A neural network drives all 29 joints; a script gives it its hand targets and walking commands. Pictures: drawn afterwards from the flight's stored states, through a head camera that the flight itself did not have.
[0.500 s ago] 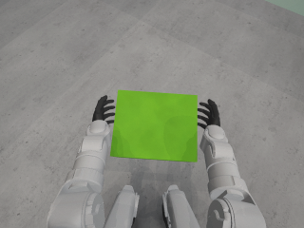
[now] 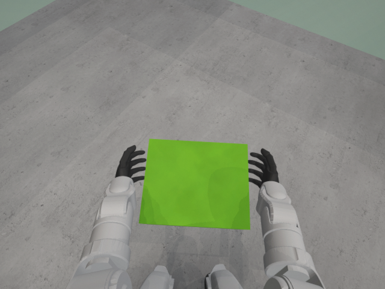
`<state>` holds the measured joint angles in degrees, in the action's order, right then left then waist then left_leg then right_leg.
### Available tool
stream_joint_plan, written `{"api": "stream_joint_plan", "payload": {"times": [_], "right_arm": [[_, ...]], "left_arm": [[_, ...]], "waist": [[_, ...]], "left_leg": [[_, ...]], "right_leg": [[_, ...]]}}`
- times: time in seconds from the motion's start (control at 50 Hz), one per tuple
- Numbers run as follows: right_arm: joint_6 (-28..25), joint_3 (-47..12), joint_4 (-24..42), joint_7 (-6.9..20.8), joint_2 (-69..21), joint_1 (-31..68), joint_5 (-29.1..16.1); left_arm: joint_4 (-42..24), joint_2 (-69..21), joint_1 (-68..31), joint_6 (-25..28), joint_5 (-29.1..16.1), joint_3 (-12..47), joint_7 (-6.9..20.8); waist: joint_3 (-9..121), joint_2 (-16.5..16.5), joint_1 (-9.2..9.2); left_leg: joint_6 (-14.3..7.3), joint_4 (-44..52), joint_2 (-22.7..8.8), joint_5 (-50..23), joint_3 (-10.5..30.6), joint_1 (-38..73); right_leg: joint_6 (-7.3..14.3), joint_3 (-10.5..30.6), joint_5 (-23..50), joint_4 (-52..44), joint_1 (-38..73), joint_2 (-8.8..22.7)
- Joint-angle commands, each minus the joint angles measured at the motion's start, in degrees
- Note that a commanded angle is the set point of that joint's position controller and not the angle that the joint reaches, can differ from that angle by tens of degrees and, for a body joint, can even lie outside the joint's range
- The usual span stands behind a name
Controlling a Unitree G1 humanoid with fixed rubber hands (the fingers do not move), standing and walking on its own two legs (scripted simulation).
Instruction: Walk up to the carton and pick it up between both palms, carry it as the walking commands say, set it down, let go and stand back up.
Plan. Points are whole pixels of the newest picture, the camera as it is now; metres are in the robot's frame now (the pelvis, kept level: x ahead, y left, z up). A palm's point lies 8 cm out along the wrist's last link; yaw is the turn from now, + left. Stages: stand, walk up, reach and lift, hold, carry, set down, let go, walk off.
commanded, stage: reach and lift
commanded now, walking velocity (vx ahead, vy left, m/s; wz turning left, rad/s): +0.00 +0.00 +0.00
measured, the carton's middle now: (195, 187) +0.37 -0.01 -0.13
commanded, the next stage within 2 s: none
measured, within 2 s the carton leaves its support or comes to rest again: neither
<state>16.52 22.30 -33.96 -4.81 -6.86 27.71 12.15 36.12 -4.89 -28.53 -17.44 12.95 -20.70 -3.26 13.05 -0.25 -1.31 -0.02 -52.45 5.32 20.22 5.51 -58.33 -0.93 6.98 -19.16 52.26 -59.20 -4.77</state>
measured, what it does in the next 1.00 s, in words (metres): rises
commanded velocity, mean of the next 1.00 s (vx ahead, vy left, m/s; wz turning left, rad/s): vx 0.00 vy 0.00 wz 0.00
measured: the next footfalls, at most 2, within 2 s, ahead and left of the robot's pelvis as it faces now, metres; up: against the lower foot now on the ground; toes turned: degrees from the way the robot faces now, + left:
none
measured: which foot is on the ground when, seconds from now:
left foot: down 0.00-1.00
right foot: down 0.00-1.00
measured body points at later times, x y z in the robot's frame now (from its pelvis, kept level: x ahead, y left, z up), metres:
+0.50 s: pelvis +0.02 +0.00 +0.05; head +0.07 +0.00 +0.50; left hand +0.36 +0.16 +0.02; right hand +0.35 -0.17 +0.02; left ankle +0.03 +0.11 -0.68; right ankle +0.04 -0.12 -0.68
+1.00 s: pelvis +0.02 +0.00 +0.07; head -0.01 +0.00 +0.52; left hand +0.34 +0.15 +0.09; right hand +0.33 -0.17 +0.09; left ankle +0.03 +0.11 -0.68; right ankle +0.04 -0.12 -0.68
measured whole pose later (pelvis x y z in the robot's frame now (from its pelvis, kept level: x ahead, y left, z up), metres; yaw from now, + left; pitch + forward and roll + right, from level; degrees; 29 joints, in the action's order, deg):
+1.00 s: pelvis +0.02 +0.00 +0.07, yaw +0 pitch +0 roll +0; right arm 34.6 18.3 -22.7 -7.2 -9.5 18.0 14.2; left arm 24.8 -7.8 -18.5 -35.5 14.7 -15.1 -5.0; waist 5.2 0.2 -1.2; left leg -0.7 -24.5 3.2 12.3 6.4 -11.9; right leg 0.0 7.2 -10.9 23.7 -12.4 -3.2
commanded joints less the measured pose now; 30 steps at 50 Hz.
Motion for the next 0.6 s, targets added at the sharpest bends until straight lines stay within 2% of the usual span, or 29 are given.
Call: {"api": "stream_joint_plan", "payload": {"times": [0.0,0.32,0.58], "right_arm": [[0.18,-33.07,-1.79,19.75,-55.28,29.07,-7.08],[3.75,-35.01,1.38,20.27,-56.12,23.44,-7.43],[8.47,-35.60,5.16,20.43,-55.10,21.15,-8.92]], "left_arm": [[-1.78,-56.18,-31.51,1.67,-7.95,31.60,18.08],[-4.98,-56.63,-26.58,-1.88,-8.42,34.12,19.51],[-7.52,-56.53,-23.93,-6.21,-9.46,34.66,19.69]], "waist": [[33.77,0.74,0.23],[27.44,0.43,0.65],[17.87,0.60,0.52]], "left_leg": [[0.04,8.00,0.54,-16.87,-2.55,21.44],[-0.02,17.25,-0.23,-21.60,-2.07,32.43],[0.04,25.17,-0.56,-19.52,-1.92,41.82]], "right_leg": [[0.82,-3.29,18.87,-6.50,24.25,-0.74],[0.69,-2.57,24.02,-15.81,36.84,-0.38],[0.67,-2.66,22.82,-24.17,47.16,0.10]]}}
